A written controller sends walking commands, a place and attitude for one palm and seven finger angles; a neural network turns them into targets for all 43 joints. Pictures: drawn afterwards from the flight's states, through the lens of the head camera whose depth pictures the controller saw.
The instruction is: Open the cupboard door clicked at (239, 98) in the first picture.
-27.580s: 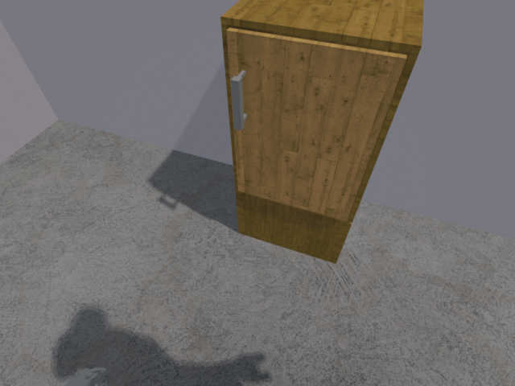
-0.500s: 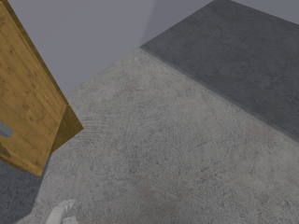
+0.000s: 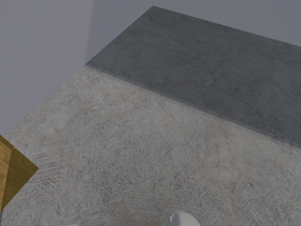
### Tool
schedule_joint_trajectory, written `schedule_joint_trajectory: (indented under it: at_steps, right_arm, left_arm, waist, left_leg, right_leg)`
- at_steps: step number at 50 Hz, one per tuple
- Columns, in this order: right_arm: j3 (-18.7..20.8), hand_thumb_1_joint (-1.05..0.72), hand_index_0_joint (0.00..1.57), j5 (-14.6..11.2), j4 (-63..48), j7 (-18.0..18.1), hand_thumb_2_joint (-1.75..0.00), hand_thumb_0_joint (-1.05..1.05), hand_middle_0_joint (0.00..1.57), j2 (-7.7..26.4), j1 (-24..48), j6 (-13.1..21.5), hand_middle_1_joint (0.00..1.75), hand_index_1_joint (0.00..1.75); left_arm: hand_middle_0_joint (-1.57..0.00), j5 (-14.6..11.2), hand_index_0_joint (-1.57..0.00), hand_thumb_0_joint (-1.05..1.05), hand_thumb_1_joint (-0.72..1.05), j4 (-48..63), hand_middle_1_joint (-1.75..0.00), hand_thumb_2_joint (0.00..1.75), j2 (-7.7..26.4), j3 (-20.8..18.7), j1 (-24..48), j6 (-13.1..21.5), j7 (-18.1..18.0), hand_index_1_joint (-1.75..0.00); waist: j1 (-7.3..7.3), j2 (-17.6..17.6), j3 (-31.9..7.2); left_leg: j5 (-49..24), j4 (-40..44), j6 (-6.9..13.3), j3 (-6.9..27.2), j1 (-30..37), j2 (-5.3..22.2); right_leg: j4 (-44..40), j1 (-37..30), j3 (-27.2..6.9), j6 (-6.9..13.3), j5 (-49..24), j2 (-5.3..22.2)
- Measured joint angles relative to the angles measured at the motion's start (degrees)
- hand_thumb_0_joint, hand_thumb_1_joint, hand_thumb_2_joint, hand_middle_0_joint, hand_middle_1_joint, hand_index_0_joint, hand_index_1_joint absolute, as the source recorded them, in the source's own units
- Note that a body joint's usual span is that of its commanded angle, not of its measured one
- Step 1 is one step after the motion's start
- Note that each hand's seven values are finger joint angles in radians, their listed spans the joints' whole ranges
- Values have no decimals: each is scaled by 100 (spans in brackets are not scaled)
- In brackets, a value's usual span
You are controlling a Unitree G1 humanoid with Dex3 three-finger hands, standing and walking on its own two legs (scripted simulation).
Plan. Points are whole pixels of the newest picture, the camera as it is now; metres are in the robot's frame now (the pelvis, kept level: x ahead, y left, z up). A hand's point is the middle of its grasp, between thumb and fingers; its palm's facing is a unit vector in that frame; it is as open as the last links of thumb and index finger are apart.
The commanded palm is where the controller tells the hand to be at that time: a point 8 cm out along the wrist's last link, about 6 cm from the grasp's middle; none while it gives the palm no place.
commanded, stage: walk to a spot facing it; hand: left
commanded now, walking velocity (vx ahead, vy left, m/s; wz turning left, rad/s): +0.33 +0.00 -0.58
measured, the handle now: out of the picture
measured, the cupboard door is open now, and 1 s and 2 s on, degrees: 41 41 41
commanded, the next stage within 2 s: turn to face it in 1.16 s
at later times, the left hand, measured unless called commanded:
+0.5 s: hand (126, 176) +0.29 +0.09 -0.17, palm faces -0.20 -0.95 -0.22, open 7.2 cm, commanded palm none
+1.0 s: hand (144, 120) +0.54 +0.05 -0.17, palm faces -0.32 -0.93 -0.17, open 7.3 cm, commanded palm none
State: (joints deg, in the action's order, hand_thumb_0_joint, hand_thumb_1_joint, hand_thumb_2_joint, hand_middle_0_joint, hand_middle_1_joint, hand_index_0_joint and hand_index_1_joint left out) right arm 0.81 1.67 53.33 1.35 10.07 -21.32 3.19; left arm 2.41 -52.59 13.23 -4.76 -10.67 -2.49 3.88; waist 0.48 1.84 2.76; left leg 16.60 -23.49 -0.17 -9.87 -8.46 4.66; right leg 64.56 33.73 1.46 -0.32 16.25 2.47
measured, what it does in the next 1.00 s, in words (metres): walks ahead, turning right: right foot, then left foot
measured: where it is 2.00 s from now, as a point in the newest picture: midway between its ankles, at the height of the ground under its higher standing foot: (187, 154)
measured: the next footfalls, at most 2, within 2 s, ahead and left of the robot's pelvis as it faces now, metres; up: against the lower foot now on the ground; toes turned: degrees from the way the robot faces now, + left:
right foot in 0.24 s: +0.20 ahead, -0.15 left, +0.00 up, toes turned -15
left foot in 0.74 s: +0.48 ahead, -0.02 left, +0.00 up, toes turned -10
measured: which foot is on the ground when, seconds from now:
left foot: down 0.00-0.24, up 0.26-0.72, down 0.74-1.00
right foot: up 0.00-0.22, down 0.24-0.74, up 0.76-1.00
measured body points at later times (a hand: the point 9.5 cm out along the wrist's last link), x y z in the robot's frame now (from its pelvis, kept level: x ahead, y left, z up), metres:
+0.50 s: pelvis +0.19 -0.09 +0.00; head +0.24 -0.10 +0.44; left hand +0.30 +0.14 -0.15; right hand +0.19 -0.33 -0.15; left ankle +0.27 +0.07 -0.68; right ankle +0.16 -0.14 -0.74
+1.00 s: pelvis +0.43 -0.11 +0.00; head +0.47 -0.12 +0.45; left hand +0.55 +0.09 -0.16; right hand +0.35 -0.34 -0.15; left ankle +0.44 -0.01 -0.74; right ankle +0.44 -0.27 -0.69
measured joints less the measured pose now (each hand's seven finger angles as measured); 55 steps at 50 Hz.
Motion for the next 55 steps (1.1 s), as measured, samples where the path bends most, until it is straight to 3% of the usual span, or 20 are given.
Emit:
schedule_joint_trajectory:
  at_steps: [3, 7, 10, 12, 13, 16, 18, 21, 27, 33, 36, 37, 39, 41, 43, 45, 49, 55]
  right_arm:
    - [-6, -91, 20, -5, 166, 0, -90, 0, 20, -45, -211, 25, 30, 30]
    - [6, -91, 20, 22, 349, -7, -90, 0, 20, -67, -467, -3, 30, 30]
    - [21, -91, 20, 30, 513, -21, -90, 0, 20, -49, -653, -57, 30, 30]
    - [19, -91, 20, -8, 641, -49, -90, 0, 20, -57, -807, -114, 30, 30]
    - [16, -91, 20, -63, 719, -74, -90, 1, 20, -73, -799, -175, 30, 30]
    - [85, -91, 20, -128, 841, -96, -90, 1, 20, -54, -349, -355, 30, 30]
    - [151, -91, 20, -95, 758, -86, -90, 1, 20, -28, 16, -355, 30, 30]
    - [202, -91, 20, -47, 489, -93, -90, 1, 20, -16, 502, -295, 30, 30]
    - [243, -91, 19, -29, 155, -179, -90, 1, 20, -3, 1208, -216, 30, 30]
    - [209, -91, 19, -65, 91, -262, -90, 0, 20, 9, 1748, -190, 30, 30]
    - [160, -91, 20, -48, 47, -258, -90, 0, 20, -19, 1893, -94, 30, 30]
    - [138, -91, 20, -20, 8, -249, -90, 0, 20, -2, 1901, -22, 30, 30]
    - [114, -91, 20, 17, -34, -198, -90, 0, 20, -49, 1875, 85, 30, 30]
    - [95, -91, 20, 13, -28, -157, -90, 0, 20, -95, 1673, 105, 30, 30]
    - [102, -91, 20, 8, 82, -108, -90, 0, 20, -126, 1385, 112, 30, 30]
    - [102, -91, 20, -3, 280, -76, -90, 0, 20, -143, 1068, 108, 30, 30]
    - [201, -94, 20, -25, 628, -47, -90, 0, 20, 5, 479, 49, 30, 30]
    - [195, -93, 20, 10, 958, -83, -90, 0, 20, 127, -268, -51, 30, 30]
  left_arm:
    - [-20, -11, -19, 1, 91, 4, -30, 90, -22, 41, 155, 8, 11, -30]
    - [-19, -22, -19, 1, 91, -26, -30, 90, -70, 103, 490, -20, 25, -30]
    - [-19, -33, -19, 1, 91, 12, -30, 90, -117, 148, 743, 20, 26, -30]
    - [-19, -38, -19, 1, 91, 90, -30, 90, -121, 178, 843, 173, 17, -30]
    - [-20, -42, -20, 1, 91, 138, -30, 90, -117, 166, 865, 296, -20, -30]
    - [-20, -133, -20, 0, 91, 157, -30, 90, -154, 170, 770, 461, -179, -30]
    - [-20, -136, -20, 0, 91, 57, -30, 90, -198, 188, 577, 449, -265, -30]
    - [-20, -135, -20, 0, 92, -152, -30, 90, -270, 145, 222, 471, -350, -30]
    - [-20, -123, -20, -1, 95, -489, -30, 90, -199, 115, -382, 601, -349, -30]
    - [-20, -117, -20, 0, 93, -809, -30, 90, -294, 228, -960, 635, -374, -30]
    - [-20, -130, -20, 0, 92, -973, -30, 90, -344, 249, -1247, 597, -379, -30]
    - [-20, -142, -20, 0, 92, -1017, -30, 90, -388, 251, -1356, 571, -375, -30]
    - [-20, -156, -20, 0, 92, -1112, -30, 90, -395, 256, -1332, 477, -352, -30]
    - [-20, -121, -20, 1, 91, -1131, -30, 90, -377, 233, -1198, 406, -332, -30]
    - [-20, -76, -20, 1, 91, -1045, -30, 90, -353, 195, -984, 362, -283, -30]
    - [-20, -47, -20, 1, 91, -886, -30, 90, -342, 162, -755, 332, -244, -30]
    - [-20, -25, -20, 1, 92, -616, -30, 90, -320, 121, -345, 306, -225, -30]
    - [-19, -26, -19, 1, 93, -453, -30, 90, -76, 94, 255, 269, -168, -30]
  waist:
    - [32, -27, 89]
    - [217, -51, 243]
    - [348, -126, 333]
    - [365, -163, 353]
    - [308, -136, 377]
    - [283, -150, 513]
    - [280, -162, 482]
    - [258, -153, 328]
    - [5, -200, 73]
    - [-291, -157, 65]
    - [-349, -46, 84]
    - [-350, -83, 58]
    - [-325, 19, 122]
    - [-298, 88, 112]
    - [-275, 92, 95]
    - [-271, 57, 66]
    - [-163, -59, 1]
    - [159, -138, 46]
  left_leg:
    - [52, 265, -70, -276, 350, 83]
    - [311, 304, -226, -591, 710, 157]
    - [645, 97, -402, -763, 913, 274]
    - [1020, -627, -469, -760, 807, 462]
    - [1182, -1511, -408, -607, 515, 537]
    - [1112, -4236, -261, 352, -752, 375]
    - [673, -4718, -247, 577, -1412, 336]
    - [227, -4245, -289, 671, -2085, 356]
    - [-415, -2967, -323, 742, -2579, 293]
    - [-510, -1784, -197, 572, -2261, 38]
    - [-616, -1043, -40, 393, -1756, -192]
    - [-785, -848, 130, 405, -1577, -191]
    - [-573, -1211, 300, 262, -1541, -214]
    - [-276, -1208, 301, 148, -1341, -237]
    - [-252, -904, 231, 98, -1045, -256]
    - [-290, -521, 223, 54, -722, -259]
    - [-281, 104, 168, -83, -103, -221]
    - [178, 256, -94, -310, 565, -100]
  right_leg:
    - [-543, 162, 170, -5, -242, 127]
    - [-1676, 29, 403, 89, -316, 162]
    - [-2330, -305, 557, 262, -148, 40]
    - [-2839, -779, 648, 448, -173, -93]
    - [-2770, -791, 636, 518, -453, -116]
    - [-2528, -983, 598, 584, -37, -261]
    - [-2929, -1309, 543, 558, -48, -374]
    - [-3608, -1754, 424, 589, -218, -501]
    - [-4386, -2531, 220, 593, -176, -662]
    - [-4579, -3296, 37, 469, 280, -653]
    - [-4188, -3486, -65, 359, 765, -542]
    - [-3649, -3321, -100, 333, 987, -558]
    - [-1662, -2571, -143, 332, 1246, -465]
    - [-57, -1756, -130, 319, 1023, -351]
    - [575, -1103, -56, 262, 632, -161]
    - [422, -634, -11, 195, 341, 38]
    - [-998, -263, 101, 113, -161, 324]
    - [-2558, -510, 359, 166, -511, 288]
